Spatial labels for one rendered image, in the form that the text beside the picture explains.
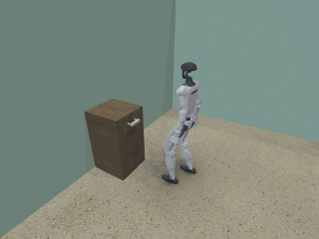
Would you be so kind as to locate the cabinet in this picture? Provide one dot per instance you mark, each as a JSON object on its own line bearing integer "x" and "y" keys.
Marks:
{"x": 115, "y": 154}

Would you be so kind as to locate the right robot forearm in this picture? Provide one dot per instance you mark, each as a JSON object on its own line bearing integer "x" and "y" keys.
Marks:
{"x": 195, "y": 113}

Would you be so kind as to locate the left robot hand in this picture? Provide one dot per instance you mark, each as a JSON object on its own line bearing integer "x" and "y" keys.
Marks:
{"x": 174, "y": 140}

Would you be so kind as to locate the handle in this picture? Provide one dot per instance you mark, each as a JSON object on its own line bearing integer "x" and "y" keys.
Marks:
{"x": 134, "y": 122}

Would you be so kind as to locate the drawer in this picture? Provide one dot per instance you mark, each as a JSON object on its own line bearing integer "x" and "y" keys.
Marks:
{"x": 123, "y": 123}

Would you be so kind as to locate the right robot upper arm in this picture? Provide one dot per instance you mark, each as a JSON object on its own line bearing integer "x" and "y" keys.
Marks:
{"x": 198, "y": 97}

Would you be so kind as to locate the robot torso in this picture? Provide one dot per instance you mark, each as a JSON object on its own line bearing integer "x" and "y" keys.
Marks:
{"x": 191, "y": 95}

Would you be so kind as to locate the right robot hand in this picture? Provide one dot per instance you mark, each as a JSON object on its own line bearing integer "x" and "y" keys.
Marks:
{"x": 195, "y": 123}

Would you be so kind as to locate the left robot upper arm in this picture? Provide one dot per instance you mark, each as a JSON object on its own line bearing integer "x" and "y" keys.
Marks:
{"x": 181, "y": 94}

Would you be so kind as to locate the left robot forearm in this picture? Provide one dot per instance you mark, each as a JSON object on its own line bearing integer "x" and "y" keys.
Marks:
{"x": 180, "y": 123}

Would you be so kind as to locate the left robot foot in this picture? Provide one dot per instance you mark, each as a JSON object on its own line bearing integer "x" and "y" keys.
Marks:
{"x": 167, "y": 178}

